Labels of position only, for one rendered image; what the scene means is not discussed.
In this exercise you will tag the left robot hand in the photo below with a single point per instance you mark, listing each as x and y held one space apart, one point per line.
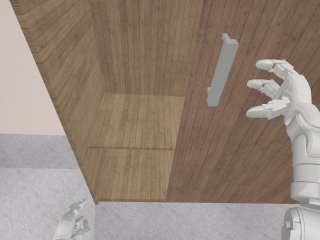
68 226

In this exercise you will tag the handle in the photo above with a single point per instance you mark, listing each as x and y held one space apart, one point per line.
227 55

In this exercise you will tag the right robot hand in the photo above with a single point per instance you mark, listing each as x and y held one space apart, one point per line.
294 89

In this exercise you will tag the right robot upper arm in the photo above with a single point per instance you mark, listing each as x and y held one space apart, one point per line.
301 224

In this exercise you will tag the wardrobe door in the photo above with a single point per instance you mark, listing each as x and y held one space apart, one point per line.
221 155

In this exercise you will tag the robot right forearm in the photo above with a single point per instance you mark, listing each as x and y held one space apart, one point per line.
303 127

